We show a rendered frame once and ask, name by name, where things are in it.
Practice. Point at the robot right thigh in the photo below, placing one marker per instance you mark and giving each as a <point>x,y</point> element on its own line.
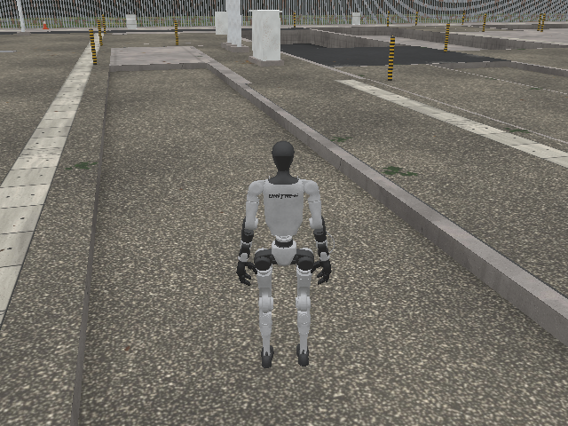
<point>304,264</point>

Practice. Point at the left robot upper arm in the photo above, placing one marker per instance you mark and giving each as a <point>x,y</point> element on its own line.
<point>254,189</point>

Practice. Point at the robot left hand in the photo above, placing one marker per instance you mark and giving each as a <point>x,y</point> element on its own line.
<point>242,272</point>

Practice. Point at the robot torso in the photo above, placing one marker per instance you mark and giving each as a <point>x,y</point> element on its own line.
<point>283,210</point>

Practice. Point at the robot right forearm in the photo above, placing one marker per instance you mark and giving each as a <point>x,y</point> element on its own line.
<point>321,242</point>

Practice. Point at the robot right hand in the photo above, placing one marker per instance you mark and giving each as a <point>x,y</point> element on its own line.
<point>325,271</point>

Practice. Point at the right robot upper arm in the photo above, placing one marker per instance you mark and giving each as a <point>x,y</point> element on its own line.
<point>311,188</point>

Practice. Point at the robot left forearm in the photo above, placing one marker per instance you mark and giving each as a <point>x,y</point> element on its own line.
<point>246,242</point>

